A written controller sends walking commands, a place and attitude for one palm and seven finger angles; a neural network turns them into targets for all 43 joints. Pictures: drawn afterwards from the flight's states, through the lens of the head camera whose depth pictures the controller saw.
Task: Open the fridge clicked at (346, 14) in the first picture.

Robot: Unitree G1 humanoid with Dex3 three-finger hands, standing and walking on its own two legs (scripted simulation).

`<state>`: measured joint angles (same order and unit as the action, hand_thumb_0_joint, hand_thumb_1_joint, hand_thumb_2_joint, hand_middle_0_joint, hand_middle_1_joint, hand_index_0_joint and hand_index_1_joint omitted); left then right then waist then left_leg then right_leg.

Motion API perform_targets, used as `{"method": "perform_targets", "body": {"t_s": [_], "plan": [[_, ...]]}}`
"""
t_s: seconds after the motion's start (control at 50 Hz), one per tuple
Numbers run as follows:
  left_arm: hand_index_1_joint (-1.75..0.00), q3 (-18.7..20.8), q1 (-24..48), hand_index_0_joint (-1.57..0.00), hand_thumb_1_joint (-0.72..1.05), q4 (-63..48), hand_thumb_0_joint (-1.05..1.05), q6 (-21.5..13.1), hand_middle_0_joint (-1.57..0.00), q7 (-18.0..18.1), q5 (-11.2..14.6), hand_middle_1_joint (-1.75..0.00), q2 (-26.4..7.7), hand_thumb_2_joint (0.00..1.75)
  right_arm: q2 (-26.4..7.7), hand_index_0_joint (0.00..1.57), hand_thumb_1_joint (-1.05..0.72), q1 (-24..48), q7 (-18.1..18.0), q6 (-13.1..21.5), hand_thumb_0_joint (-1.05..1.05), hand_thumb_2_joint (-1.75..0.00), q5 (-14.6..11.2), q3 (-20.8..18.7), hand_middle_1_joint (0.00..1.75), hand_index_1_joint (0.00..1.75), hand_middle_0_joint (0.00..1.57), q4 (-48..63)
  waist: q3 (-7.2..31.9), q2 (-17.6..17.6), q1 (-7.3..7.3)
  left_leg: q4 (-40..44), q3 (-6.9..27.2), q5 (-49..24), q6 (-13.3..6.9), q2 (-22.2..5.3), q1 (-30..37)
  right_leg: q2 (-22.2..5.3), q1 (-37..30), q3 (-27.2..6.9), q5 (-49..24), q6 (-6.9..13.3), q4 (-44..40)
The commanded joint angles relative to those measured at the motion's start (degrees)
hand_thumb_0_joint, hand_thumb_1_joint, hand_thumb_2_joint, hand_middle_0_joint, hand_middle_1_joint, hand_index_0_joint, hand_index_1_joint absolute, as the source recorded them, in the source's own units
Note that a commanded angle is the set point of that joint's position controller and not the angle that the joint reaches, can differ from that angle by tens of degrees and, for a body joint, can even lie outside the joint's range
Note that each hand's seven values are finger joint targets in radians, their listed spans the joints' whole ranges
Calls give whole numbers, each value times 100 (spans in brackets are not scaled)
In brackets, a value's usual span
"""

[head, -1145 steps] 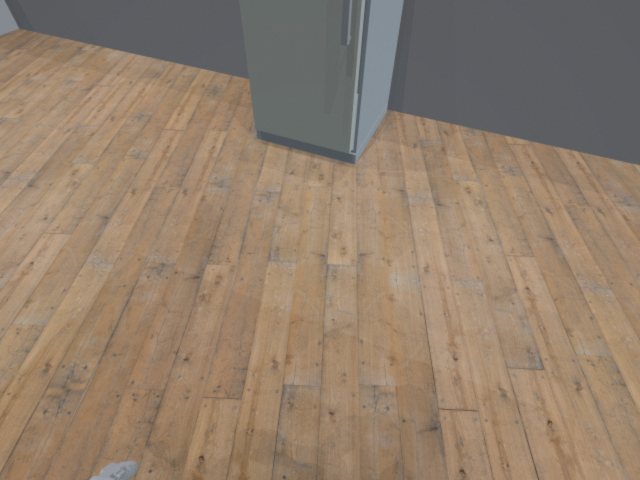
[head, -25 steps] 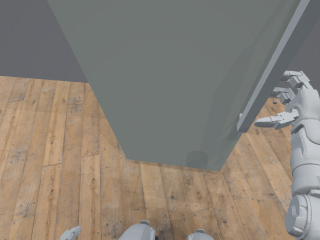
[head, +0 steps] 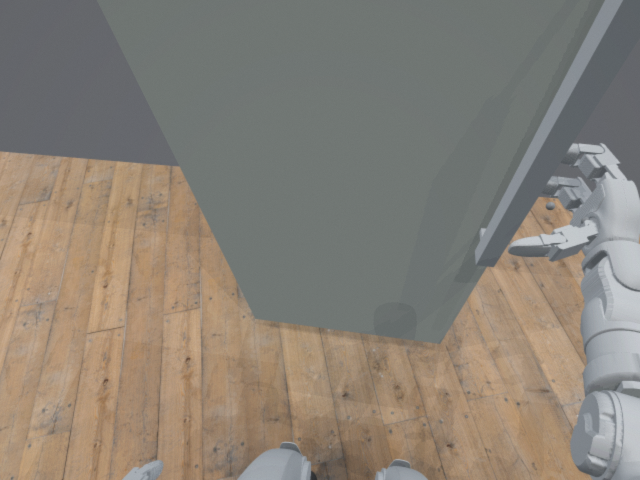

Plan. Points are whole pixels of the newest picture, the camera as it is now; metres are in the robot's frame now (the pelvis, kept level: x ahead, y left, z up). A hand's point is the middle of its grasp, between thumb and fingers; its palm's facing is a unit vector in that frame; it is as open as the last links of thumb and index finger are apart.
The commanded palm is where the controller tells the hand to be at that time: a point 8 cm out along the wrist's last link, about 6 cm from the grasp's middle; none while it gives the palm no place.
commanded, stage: slide the fingers in behind the handle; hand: right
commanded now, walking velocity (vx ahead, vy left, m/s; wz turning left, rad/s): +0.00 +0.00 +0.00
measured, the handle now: (543, 137) +0.50 -0.19 +0.15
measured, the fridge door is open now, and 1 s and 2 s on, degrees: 0 0 0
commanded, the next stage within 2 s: grip the handle and tug to test in 1.42 s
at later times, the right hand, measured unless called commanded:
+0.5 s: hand (520, 203) +0.45 -0.18 +0.09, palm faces +0.07 +1.00 -0.02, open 13.9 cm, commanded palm +0.41 -0.23 +0.09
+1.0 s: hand (510, 208) +0.44 -0.17 +0.09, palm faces +0.07 +1.00 -0.01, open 14.0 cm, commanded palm +0.41 -0.22 +0.09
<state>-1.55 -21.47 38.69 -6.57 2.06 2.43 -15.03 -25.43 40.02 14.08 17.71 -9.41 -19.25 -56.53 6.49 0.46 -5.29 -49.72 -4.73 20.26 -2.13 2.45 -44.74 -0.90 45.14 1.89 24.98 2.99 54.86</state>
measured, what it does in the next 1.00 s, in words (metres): stands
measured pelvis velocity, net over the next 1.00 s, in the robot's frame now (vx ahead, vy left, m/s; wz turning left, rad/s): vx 0.00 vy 0.02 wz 0.00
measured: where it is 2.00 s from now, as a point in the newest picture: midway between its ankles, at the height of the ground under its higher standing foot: outside the picture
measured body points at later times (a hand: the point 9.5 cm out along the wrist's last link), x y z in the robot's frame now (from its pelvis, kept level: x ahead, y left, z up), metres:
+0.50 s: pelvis +0.01 +0.01 +0.01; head +0.07 +0.00 +0.45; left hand +0.08 +0.26 -0.10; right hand +0.44 -0.24 +0.09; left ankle +0.04 +0.10 -0.69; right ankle +0.01 -0.08 -0.69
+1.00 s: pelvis +0.00 +0.02 +0.00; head +0.06 +0.01 +0.45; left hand +0.07 +0.28 -0.10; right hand +0.43 -0.23 +0.09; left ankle +0.04 +0.10 -0.69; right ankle +0.01 -0.08 -0.69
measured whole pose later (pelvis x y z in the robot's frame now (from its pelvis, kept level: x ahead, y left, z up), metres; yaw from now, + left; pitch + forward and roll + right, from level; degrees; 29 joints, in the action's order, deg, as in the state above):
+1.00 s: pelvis +0.00 +0.02 +0.00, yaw +0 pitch +13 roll +2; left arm -1.0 -19.8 39.0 -6.8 1.6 2.6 -14.6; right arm -20.1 36.6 8.9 17.1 -8.6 -16.5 -53.0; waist 6.6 0.8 -5.0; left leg -49.1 -4.5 20.3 -3.3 2.8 -42.1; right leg -1.1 41.7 2.0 24.2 1.8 52.7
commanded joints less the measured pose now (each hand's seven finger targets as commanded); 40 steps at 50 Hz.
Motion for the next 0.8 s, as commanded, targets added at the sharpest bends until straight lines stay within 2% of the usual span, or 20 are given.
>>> {"method": "perform_targets", "body": {"t_s": [0.0, 0.02, 0.06, 0.12, 0.16, 0.22, 0.24, 0.26, 0.28, 0.34, 0.38, 0.44, 0.48, 0.56, 0.6, 0.62, 0.64, 0.66, 0.74, 0.78], "plan": [[-30, 382, -411, -20, 90, -524, 0, -169, -20, 80, 10, -30, -952, 90, -1129, 30, 50, 2134, -41, 336, 0, -30, -81, -65, 120, 120, 30, 1434, 2215, 441, -18, 505, 431, -1121, 28, 49, 1145, -72, -1391, -533, -1628, -271, -848], [-30, 368, -386, -20, 90, -505, 0, -161, -20, 85, 13, -30, -930, 90, -1024, 30, 50, 2286, -57, 309, 0, -30, -74, 33, 120, 120, 30, 1417, 2058, 336, -79, 525, 438, -1085, 40, 40, 1152, -65, -1266, -519, -1505, -252, -857], [-30, 375, -374, -20, 90, -478, 0, -156, -20, 98, 15, -30, -946, 90, -1206, 30, 50, 2421, -127, 286, 0, -30, -32, -104, 120, 120, 30, 1426, 1920, 349, -82, 551, 462, -908, 37, 28, 1131, -59, -1137, -516, -1244, -234, -893], [-30, 392, -355, -20, 90, -545, 0, -175, -20, 82, -3, -30, -912, 90, -1150, 30, 50, 2280, -251, 392, 0, -30, -18, -107, 120, 120, 30, 1848, 2290, 682, 30, 495, 419, -1204, 5, 46, 1182, -61, -1611, -540, -1781, -308, -890], [-30, 387, -323, -20, 90, -534, 0, -186, -20, 54, -2, -30, -869, 90, -868, 30, 50, 2147, -302, 445, 0, -30, -12, 89, 120, 120, 30, 1929, 2265, 791, 32, 473, 369, -1259, 0, 63, 1043, -87, -1825, -573, -2018, -370, -867], [-30, 412, -342, -20, 90, -474, 0, -177, -20, 31, -7, -30, -896, 90, -711, 30, 50, 2257, -386, 399, 0, -30, 49, 247, 120, 120, 30, 1850, 2122, 589, -85, 474, 319, -1188, 21, 74, 896, -116, -1830, -630, -2001, -389, -882], [-30, 424, -344, -20, 90, -459, 0, -168, -20, 33, -9, -30, -899, 90, -782, 30, 50, 2185, -423, 364, 0, -30, 53, 137, 120, 120, 30, 1748, 2054, 534, -46, 502, 332, -1193, 15, 73, 958, -101, -1760, -611, -1948, -378, -902], [-30, 412, -320, -20, 90, -483, 0, -173, -20, 28, -11, -30, -875, 90, -609, 30, 50, 2151, -418, 324, 0, -30, 31, 250, 120, 120, 30, 1706, 2061, 393, -79, 530, 352, -1212, 32, 64, 1078, -76, -1653, -569, -1842, -336, -907], [-30, 419, -348, -20, 90, -489, 0, -162, -20, 42, -9, -30, -900, 90, -774, 30, 50, 2031, -440, 288, 0, -30, 19, 70, 120, 120, 30, 1612, 2016, 218, -32, 538, 369, -1271, 21, 62, 1211, -67, -1522, -548, -1808, -304, -910], [-30, 379, -270, -20, 90, -486, 0, -150, -20, 50, -8, -30, -855, 90, -706, 30, 50, 2154, -486, 238, 0, -30, 61, 127, 120, 120, 30, 1543, 1849, 286, -33, 561, 407, -1242, 31, 27, 1239, -33, -1336, -481, -1603, -279, -943], [-30, 385, -275, -20, 90, -519, 0, -150, -20, 42, -26, -30, -851, 90, -738, 30, 50, 2169, -543, 293, 0, -30, 112, 114, 120, 120, 30, 1706, 2013, 415, -11, 543, 420, -1319, 20, 26, 1286, -23, -1464, -475, -1710, -277, -927], [-30, 407, -275, -20, 90, -538, 0, -170, -20, -8, -38, -30, -806, 90, -554, 30, 50, 1869, -573, 397, 0, -30, 115, 200, 120, 120, 30, 1930, 2274, 440, 63, 523, 423, -1537, 26, 36, 1383, -34, -1677, -461, -2047, -304, -885], [-30, 401, -263, -20, 90, -534, 0, -170, -20, -14, -34, -30, -803, 90, -444, 30, 50, 1799, -552, 405, 0, -30, 69, 282, 120, 120, 30, 1945, 2196, 329, 24, 536, 440, -1634, 24, 43, 1476, -25, -1598, -449, -2060, -286, -876], [-30, 381, -188, -20, 90, -513, 0, -146, -20, 29, 9, -30, -804, 90, -678, 30, 50, 1809, -535, 280, 0, -30, 20, 63, 120, 120, 30, 1653, 1804, -134, 8, 696, 614, -1370, 76, -23, 1778, 35, -917, -332, -1282, -185, -933], [-30, 362, -148, -20, 90, -520, 0, -162, -20, 53, 1, -30, -780, 90, -746, 30, 50, 1985, -569, 326, 0, -30, 54, 37, 120, 120, 30, 1795, 1833, 99, 32, 702, 639, -1279, 63, -46, 1776, 46, -971, -326, -1202, -180, -968], [-30, 348, -108, -20, 90, -534, 0, -182, -20, 47, 1, -30, -753, 90, -607, 30, 50, 2015, -573, 354, 0, -30, 68, 158, 120, 120, 30, 1822, 1809, 273, 28, 705, 664, -1300, 55, -50, 1741, 61, -1005, -312, -1223, -180, -951], [-30, 359, -131, -20, 90, -517, 0, -182, -20, 52, -8, -30, -759, 90, -743, 30, 50, 1967, -605, 395, 0, -30, 90, 39, 120, 120, 30, 1835, 1907, 254, 64, 676, 652, -1320, 47, -48, 1764, 47, -1030, -322, -1272, -183, -935], [-30, 349, -98, -20, 90, -522, 0, -194, -20, 50, -6, -30, -746, 90, -698, 30, 50, 2069, -617, 435, 0, -30, 102, 117, 120, 120, 30, 1899, 1906, 361, 31, 672, 667, -1284, 53, -47, 1718, 51, -1056, -310, -1237, -183, -919], [-30, 355, -109, -20, 90, -467, 0, -232, -20, 46, -17, -30, -752, 90, -665, 30, 50, 2103, -612, 505, 0, -30, 89, 136, 120, 120, 30, 1706, 1975, 185, -16, 677, 756, -1219, 75, -73, 1793, 54, -902, -312, -1106, -172, -860], [-30, 377, -145, -20, 90, -472, 0, -237, -20, 48, -24, -30, -770, 90, -741, 30, 50, 2034, -580, 503, 0, -30, 73, 52, 120, 120, 30, 1760, 2173, 216, 35, 638, 765, -1373, 64, -78, 1938, 61, -934, -301, -1224, -175, -854]]}}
